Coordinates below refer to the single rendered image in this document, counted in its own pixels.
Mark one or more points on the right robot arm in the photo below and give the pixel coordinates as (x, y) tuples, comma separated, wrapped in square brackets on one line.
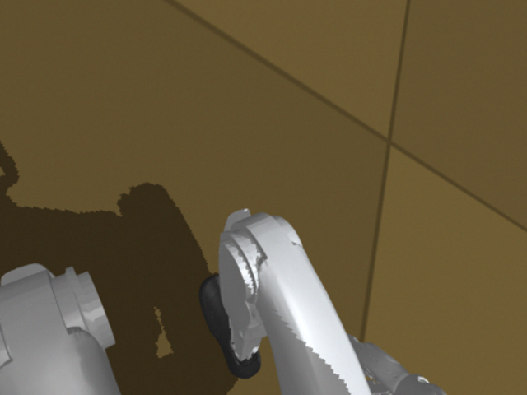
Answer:
[(415, 384)]

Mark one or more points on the right robot hand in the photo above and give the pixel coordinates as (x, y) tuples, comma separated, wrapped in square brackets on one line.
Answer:
[(378, 365)]

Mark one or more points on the right robot foot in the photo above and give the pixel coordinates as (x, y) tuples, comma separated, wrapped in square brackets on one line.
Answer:
[(218, 324)]

